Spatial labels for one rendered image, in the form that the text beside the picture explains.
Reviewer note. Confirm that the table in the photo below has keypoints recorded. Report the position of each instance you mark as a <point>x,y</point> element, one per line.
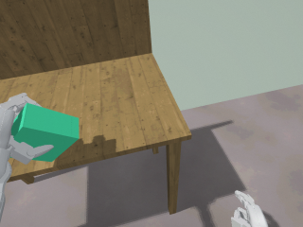
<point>91,59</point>

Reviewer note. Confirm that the right robot hand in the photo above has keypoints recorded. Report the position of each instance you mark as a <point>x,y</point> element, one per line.
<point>251,217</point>

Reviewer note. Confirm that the robot left forearm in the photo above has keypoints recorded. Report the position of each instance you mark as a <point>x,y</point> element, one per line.
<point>5,173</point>

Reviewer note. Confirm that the left robot hand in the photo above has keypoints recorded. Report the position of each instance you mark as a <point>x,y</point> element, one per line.
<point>9,110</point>

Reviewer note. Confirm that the sponge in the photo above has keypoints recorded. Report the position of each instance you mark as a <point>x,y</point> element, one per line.
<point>38,126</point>

